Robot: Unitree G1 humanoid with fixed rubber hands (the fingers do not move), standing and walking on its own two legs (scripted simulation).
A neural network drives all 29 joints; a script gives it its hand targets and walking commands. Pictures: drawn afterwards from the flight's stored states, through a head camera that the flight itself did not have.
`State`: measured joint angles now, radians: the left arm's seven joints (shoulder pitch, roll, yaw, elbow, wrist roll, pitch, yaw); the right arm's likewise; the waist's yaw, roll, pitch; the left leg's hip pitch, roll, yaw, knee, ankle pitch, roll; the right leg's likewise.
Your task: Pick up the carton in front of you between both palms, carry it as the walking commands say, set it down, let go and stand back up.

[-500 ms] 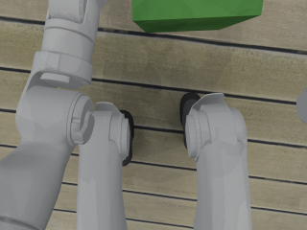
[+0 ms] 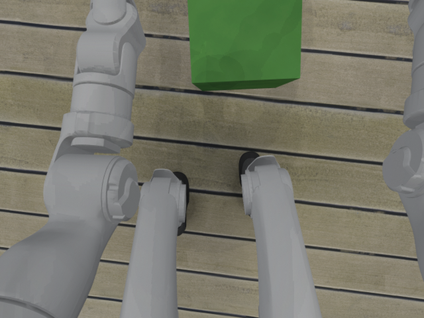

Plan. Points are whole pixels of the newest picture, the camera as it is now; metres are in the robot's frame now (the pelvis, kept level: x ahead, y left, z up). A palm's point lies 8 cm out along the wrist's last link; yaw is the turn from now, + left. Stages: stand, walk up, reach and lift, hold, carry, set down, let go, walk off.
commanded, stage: set down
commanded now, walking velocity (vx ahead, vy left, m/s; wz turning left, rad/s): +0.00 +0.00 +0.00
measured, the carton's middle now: (240, 41) +0.54 -0.12 -0.39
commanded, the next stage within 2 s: let go in 0.34 s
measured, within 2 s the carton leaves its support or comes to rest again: neither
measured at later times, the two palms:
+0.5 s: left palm out of the picture +0.55 +0.07 +0.03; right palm out of the picture +0.51 -0.33 +0.03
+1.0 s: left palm out of the picture +0.39 +0.17 +0.13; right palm out of the picture +0.34 -0.27 +0.13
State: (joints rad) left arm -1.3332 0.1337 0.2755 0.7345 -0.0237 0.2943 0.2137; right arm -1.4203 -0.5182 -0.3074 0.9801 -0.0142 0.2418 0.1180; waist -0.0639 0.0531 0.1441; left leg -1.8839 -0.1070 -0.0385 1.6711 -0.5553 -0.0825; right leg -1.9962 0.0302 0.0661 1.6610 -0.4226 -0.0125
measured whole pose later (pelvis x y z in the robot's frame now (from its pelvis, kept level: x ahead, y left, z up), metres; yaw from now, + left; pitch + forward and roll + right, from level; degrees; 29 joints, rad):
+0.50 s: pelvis +0.03 -0.01 +0.13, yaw -2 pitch +42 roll +5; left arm -1.08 0.08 0.32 0.69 0.10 0.26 0.15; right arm -1.19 -0.42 -0.36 0.92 -0.14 0.21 0.15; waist -0.05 0.05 0.04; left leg -1.46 -0.07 -0.07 1.10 -0.39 -0.08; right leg -1.56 0.04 0.06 1.11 -0.28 -0.02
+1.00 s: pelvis +0.09 +0.00 +0.22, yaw -5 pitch +24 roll +1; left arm -0.20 0.11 0.13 0.54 0.07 0.05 0.02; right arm -0.24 -0.24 -0.18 0.62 -0.03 0.02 0.11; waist -0.02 0.01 -0.04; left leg -0.79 -0.03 -0.09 0.70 -0.32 -0.03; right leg -0.87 0.04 0.06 0.68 -0.22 -0.01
